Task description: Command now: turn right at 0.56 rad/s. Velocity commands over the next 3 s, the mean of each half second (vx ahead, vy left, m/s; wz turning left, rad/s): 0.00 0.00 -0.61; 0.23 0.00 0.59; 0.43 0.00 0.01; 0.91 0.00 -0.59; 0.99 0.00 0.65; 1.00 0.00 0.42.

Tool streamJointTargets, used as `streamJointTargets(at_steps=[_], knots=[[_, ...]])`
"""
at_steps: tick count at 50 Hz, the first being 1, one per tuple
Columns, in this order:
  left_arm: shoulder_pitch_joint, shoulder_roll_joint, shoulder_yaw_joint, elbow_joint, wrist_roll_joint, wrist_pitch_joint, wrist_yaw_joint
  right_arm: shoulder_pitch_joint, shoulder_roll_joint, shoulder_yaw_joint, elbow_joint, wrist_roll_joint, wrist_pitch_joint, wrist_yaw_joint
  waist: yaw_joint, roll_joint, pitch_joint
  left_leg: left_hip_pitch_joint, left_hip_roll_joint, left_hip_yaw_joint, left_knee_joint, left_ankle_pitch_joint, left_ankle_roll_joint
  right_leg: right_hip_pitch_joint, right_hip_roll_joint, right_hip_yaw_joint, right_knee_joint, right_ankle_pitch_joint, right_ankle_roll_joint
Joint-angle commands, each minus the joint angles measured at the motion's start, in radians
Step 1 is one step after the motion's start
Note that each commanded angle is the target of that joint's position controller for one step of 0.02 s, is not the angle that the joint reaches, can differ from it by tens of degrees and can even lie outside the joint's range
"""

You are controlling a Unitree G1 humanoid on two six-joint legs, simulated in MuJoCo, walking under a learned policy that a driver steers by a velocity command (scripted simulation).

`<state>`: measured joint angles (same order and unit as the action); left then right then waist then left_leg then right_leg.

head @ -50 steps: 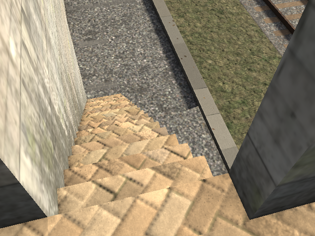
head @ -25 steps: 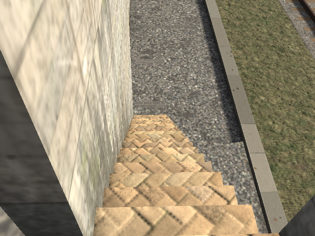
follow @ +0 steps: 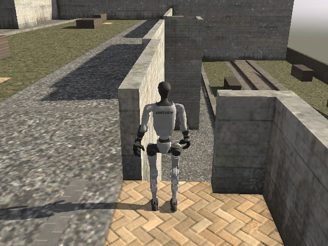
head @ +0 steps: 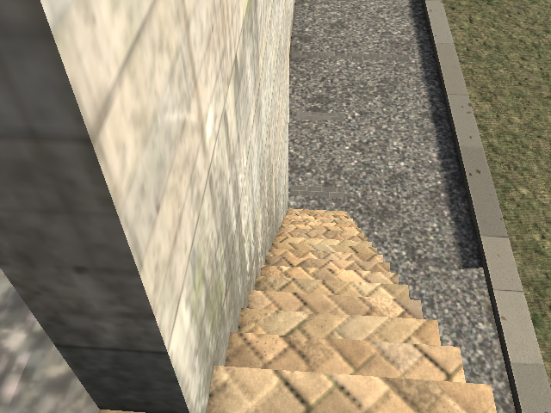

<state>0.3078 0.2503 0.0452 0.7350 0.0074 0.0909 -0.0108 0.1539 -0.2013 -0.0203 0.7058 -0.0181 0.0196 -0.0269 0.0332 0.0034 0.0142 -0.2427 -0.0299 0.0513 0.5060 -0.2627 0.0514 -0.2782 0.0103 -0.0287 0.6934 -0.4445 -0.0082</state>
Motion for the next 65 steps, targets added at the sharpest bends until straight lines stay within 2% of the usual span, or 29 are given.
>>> streamJointTargets(at_steps=[1, 2, 3, 4, 6, 8, 11, 17, 22, 24, 25, 26, 27, 28, 29, 31, 33, 38, 42, 43, 44, 45, 47, 51, 56, 60, 62, 64, 65], knots=[[-0.006, 0.079, 0.016, -0.092, -0.001, -0.038, 0.001, 0.016, -0.199, -0.067, -0.041, 0.009, 0.001, -0.012, -0.009, 0.083, -0.063, 0.064, 0.239, -0.11, 0.018, 0.365, 0.092, 0.06, 0.025, -0.003, -0.267, 0.176, -0.038], [0.007, 0.162, 0.038, -0.103, 0.023, -0.04, 0.002, 0.031, -0.164, -0.062, -0.056, 0.003, -0.001, -0.01, -0.012, -0.075, -0.044, -0.075, 0.153, -0.044, 0.189, 0.154, 0.029, 0.134, -0.091, 0.229, -0.366, 0.29, -0.087], [0.028, 0.308, 0.078, -0.127, 0.014, -0.055, 0.004, -0.026, -0.108, -0.043, -0.116, -0.003, 0.006, -0.01, -0.007, -0.274, -0.004, -0.346, -0.044, 0.043, 0.376, -0.29, -0.058, 0.175, -0.339, 0.618, -0.399, 0.696, -0.223], [0.129, 0.325, 0.096, -0.11, 0.029, -0.058, 0.007, -0.063, -0.099, -0.036, -0.128, -0.009, 0.013, -0.009, 0.036, -0.248, -0.038, -0.386, -0.042, -0.09, 0.564, -0.402, -0.056, 0.194, -0.371, 0.69, -0.394, 0.793, -0.334], [0.033, 0.205, 0.072, -0.129, 0.011, -0.064, 0.028, -0.074, -0.127, -0.038, -0.112, -0.006, 0.011, -0.016, -0.018, -0.097, 0.008, -0.43, 0.013, -0.139, 0.619, -0.21, -0.071, 0.155, -0.238, 0.475, -0.356, 0.602, -0.275], [-0.038, 0.162, 0.06, -0.167, 0.004, -0.053, 0.037, -0.061, -0.151, -0.045, -0.099, -0.019, 0.0, -0.008, -0.026, -0.101, -0.024, -0.425, 0.018, -0.124, 0.589, -0.094, -0.091, 0.172, -0.152, 0.416, -0.346, 0.61, -0.224], [0.045, 0.188, 0.076, -0.15, -0.004, -0.041, 0.032, -0.048, -0.12, -0.036, -0.094, -0.012, 0.019, 0.004, -0.009, -0.085, -0.071, -0.398, -0.004, -0.117, 0.499, -0.08, -0.119, 0.193, -0.119, 0.414, -0.311, 0.624, -0.205], [0.029, 0.232, 0.097, -0.169, 0.006, -0.065, 0.016, -0.13, -0.166, -0.041, -0.128, 0.0, 0.041, -0.008, 0.014, -0.116, -0.07, -0.395, -0.033, -0.17, 0.356, -0.066, -0.116, 0.177, -0.104, 0.577, -0.279, 0.506, -0.185], [-0.039, 0.152, 0.046, -0.176, 0.024, -0.061, 0.018, -0.016, -0.169, -0.033, -0.078, 0.017, 0.031, -0.012, 0.005, -0.154, -0.128, -0.134, 0.005, -0.097, 0.239, -0.084, -0.093, 0.069, -0.103, 0.497, -0.27, 0.651, -0.169], [-0.081, 0.089, 0.005, -0.164, 0.026, -0.06, 0.024, 0.031, -0.105, -0.015, -0.055, 0.02, 0.025, 0.001, -0.035, -0.123, -0.114, 0.069, 0.022, -0.087, -0.014, 0.026, -0.068, -0.011, -0.081, 0.478, -0.282, 0.477, -0.126], [-0.038, 0.065, -0.008, -0.138, 0.032, -0.065, 0.031, 0.013, -0.088, -0.006, -0.056, 0.011, 0.017, 0.004, -0.027, -0.081, -0.089, 0.159, 0.031, -0.157, -0.176, 0.123, -0.054, -0.053, -0.06, 0.452, -0.296, 0.311, -0.08], [0.032, 0.058, -0.008, -0.123, 0.048, -0.068, 0.032, 0.032, -0.15, -0.015, -0.06, -0.01, 0.009, 0.003, 0.001, 0.066, -0.125, 0.22, 0.152, -0.354, -0.22, -0.024, -0.021, -0.083, 0.007, 0.358, -0.178, 0.003, -0.054], [0.053, 0.098, 0.005, -0.146, 0.041, -0.07, 0.027, 0.086, -0.29, -0.056, -0.043, -0.012, 0.017, 0.005, 0.018, 0.216, -0.092, 0.208, 0.247, -0.581, -0.27, -0.346, 0.102, -0.204, 0.124, 0.176, -0.043, -0.111, -0.041], [-0.008, 0.142, 0.014, -0.156, 0.053, -0.076, 0.025, 0.167, -0.315, -0.08, -0.007, -0.008, 0.023, 0.025, -0.041, 0.259, -0.009, 0.15, 0.293, -0.793, -0.388, -0.635, 0.197, -0.305, 0.104, 0.11, 0.059, -0.151, -0.034], [-0.087, 0.174, 0.028, -0.172, 0.057, -0.092, 0.014, 0.158, -0.276, -0.078, -0.012, -0.003, 0.023, 0.04, -0.04, 0.174, 0.083, 0.068, 0.283, -0.803, -0.41, -0.63, 0.191, -0.33, 0.077, 0.119, 0.134, -0.078, -0.016], [-0.179, 0.133, 0.02, -0.193, 0.024, -0.111, -0.002, 0.122, -0.215, -0.068, -0.026, 0.01, 0.013, 0.041, -0.049, 0.146, 0.056, -0.012, 0.191, -0.634, -0.353, -0.398, 0.133, -0.234, 0.049, 0.104, 0.184, 0.045, 0.026], [-0.173, 0.089, 0.002, -0.198, 0.032, -0.111, -0.013, 0.122, -0.216, -0.077, -0.033, 0.008, 0.007, 0.019, -0.035, 0.15, 0.025, -0.032, 0.11, -0.559, -0.326, -0.269, 0.109, -0.196, 0.072, 0.083, 0.194, 0.07, 0.052], [-0.243, 0.09, -0.005, -0.219, -0.003, -0.098, 0.032, 0.222, -0.243, -0.121, -0.036, -0.002, 0.003, 0.012, -0.083, 0.172, -0.011, 0.108, 0.086, -0.638, -0.243, -0.136, 0.158, -0.216, 0.112, 0.107, -0.05, -0.018, 0.049], [-0.161, 0.102, -0.002, -0.205, 0.0, -0.105, 0.068, 0.127, -0.216, -0.126, -0.062, 0.023, 0.004, 0.009, 0.001, 0.115, -0.071, -0.068, -0.019, -0.574, -0.077, 0.044, 0.038, 0.183, 0.103, 0.103, -0.394, 0.239, 0.034], [-0.114, 0.162, 0.016, -0.202, 0.005, -0.11, 0.079, 0.139, -0.173, -0.113, -0.073, 0.031, -0.001, 0.004, 0.01, 0.048, -0.12, -0.236, -0.06, -0.522, 0.036, -0.093, -0.012, 0.391, -0.036, 0.205, -0.405, 0.219, 0.013], [-0.08, 0.274, 0.036, -0.216, 0.031, -0.11, 0.088, 0.163, -0.097, -0.088, -0.11, 0.054, -0.008, 0.011, 0.021, -0.224, -0.18, -0.422, -0.159, -0.316, 0.272, -0.376, -0.053, 0.513, -0.334, 0.524, -0.453, 0.065, -0.085], [-0.11, 0.267, 0.041, -0.212, 0.045, -0.104, 0.088, 0.192, -0.175, -0.097, -0.086, 0.015, -0.003, 0.004, -0.009, -0.165, -0.109, -0.433, -0.091, -0.234, 0.446, -0.308, -0.061, 0.345, -0.423, 0.582, -0.459, 0.125, -0.144], [-0.162, 0.137, 0.001, -0.222, 0.036, -0.098, 0.075, 0.18, -0.212, -0.113, -0.059, -0.002, 0.013, 0.021, -0.045, -0.051, -0.017, -0.395, -0.03, -0.207, 0.565, -0.205, -0.07, 0.238, -0.31, 0.365, -0.397, 0.413, -0.142], [-0.128, 0.117, -0.007, -0.189, 0.044, -0.085, 0.068, 0.142, -0.18, -0.092, -0.079, 0.008, 0.047, 0.074, -0.046, -0.139, -0.033, -0.398, -0.017, -0.05, 0.676, -0.162, -0.084, 0.249, -0.238, 0.09, -0.3, 1.056, -0.186], [-0.049, 0.143, 0.002, -0.148, 0.034, -0.076, 0.052, 0.033, -0.15, -0.049, -0.108, 0.004, 0.046, 0.084, -0.009, -0.156, -0.044, -0.33, -0.027, -0.067, 0.458, -0.107, -0.071, 0.258, -0.242, 0.063, -0.269, 1.032, -0.185], [0.022, 0.17, 0.008, -0.093, 0.02, -0.094, 0.007, -0.064, -0.159, -0.029, -0.117, -0.008, 0.029, 0.091, 0.009, -0.16, -0.003, -0.271, -0.017, -0.043, 0.232, -0.101, -0.001, 0.231, -0.254, 0.209, -0.416, 0.331, -0.211], [0.043, 0.195, 0.018, -0.071, 0.016, -0.096, -0.008, -0.106, -0.174, -0.029, -0.12, -0.012, 0.009, 0.093, 0.008, -0.141, 0.048, -0.208, -0.018, 0.0, 0.122, -0.158, 0.017, 0.189, -0.257, 0.269, -0.439, 0.229, -0.228], [-0.005, 0.214, 0.023, -0.067, -0.002, -0.096, -0.009, 0.024, -0.15, -0.027, -0.07, -0.012, -0.031, 0.079, -0.093, -0.076, 0.052, 0.074, -0.027, 0.01, -0.083, -0.002, 0.038, 0.027, -0.221, 0.258, -0.357, 0.319, -0.206], [-0.053, 0.194, 0.021, -0.078, -0.008, -0.108, -0.008, 0.212, -0.198, -0.046, -0.014, -0.029, -0.052, 0.059, -0.184, -0.013, -0.028, 0.398, 0.04, -0.09, -0.115, -0.012, 0.067, -0.18, -0.152, 0.189, -0.163, 0.371, -0.165]])
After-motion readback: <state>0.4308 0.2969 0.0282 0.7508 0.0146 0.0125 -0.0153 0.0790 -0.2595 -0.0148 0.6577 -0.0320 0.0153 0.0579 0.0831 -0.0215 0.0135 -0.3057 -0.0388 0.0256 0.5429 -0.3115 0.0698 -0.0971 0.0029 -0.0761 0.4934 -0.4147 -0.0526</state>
